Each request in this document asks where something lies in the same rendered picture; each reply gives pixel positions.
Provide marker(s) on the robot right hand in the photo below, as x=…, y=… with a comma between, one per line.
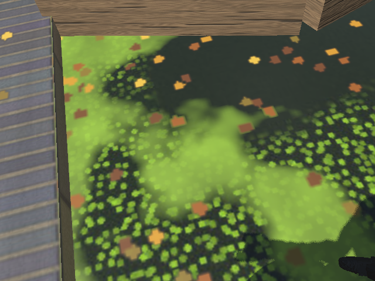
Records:
x=362, y=266

